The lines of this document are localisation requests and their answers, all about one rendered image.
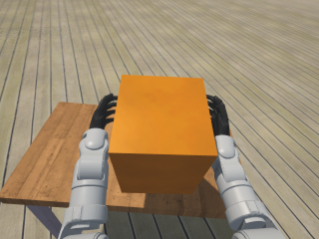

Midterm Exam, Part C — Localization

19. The right robot hand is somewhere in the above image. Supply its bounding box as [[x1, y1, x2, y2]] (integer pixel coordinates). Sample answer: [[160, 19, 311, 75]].
[[206, 95, 230, 136]]

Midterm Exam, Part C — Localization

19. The robot right upper arm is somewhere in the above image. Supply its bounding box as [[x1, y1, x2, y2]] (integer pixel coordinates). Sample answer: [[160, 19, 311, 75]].
[[231, 227, 285, 239]]

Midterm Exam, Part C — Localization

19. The left robot hand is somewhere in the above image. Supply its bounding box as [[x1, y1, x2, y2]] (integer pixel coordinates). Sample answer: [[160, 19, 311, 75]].
[[89, 94, 118, 129]]

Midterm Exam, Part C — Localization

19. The table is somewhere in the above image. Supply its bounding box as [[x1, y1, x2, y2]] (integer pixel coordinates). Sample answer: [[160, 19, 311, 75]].
[[0, 102, 242, 239]]

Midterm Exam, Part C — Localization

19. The robot left forearm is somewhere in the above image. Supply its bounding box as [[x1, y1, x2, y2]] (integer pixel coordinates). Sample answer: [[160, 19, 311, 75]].
[[58, 127, 110, 239]]

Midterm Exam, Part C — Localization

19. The robot right forearm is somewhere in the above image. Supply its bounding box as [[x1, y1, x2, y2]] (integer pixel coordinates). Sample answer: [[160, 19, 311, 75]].
[[211, 134, 286, 239]]

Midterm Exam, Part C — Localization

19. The carton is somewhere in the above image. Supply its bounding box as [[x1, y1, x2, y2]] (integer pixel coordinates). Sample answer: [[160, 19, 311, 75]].
[[108, 75, 218, 194]]

